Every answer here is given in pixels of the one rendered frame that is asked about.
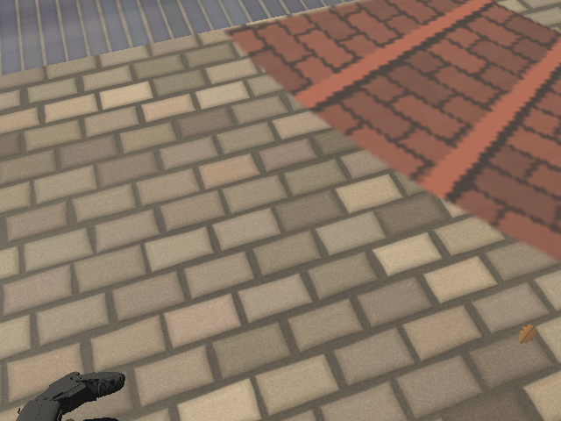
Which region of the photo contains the robot left hand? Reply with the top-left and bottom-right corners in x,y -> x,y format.
16,371 -> 125,421

